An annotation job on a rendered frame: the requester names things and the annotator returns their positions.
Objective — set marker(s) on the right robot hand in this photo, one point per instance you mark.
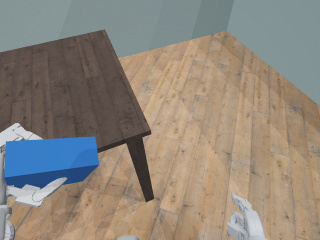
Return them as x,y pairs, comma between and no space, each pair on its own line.
248,225

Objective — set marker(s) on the table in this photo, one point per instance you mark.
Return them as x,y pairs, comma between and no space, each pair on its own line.
71,88

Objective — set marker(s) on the robot left forearm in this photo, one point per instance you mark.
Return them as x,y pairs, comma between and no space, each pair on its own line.
7,229

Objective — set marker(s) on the left robot hand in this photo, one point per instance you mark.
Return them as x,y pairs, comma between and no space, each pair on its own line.
28,195

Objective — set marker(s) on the sponge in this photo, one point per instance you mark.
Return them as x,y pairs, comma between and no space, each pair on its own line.
41,161

